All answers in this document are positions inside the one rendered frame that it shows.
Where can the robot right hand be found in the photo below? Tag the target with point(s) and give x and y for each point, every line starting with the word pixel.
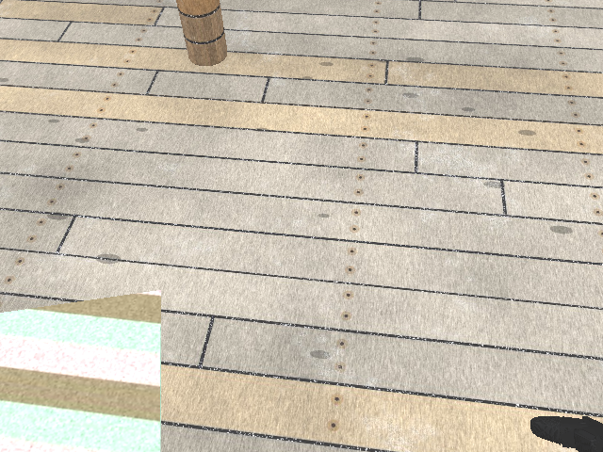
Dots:
pixel 586 434

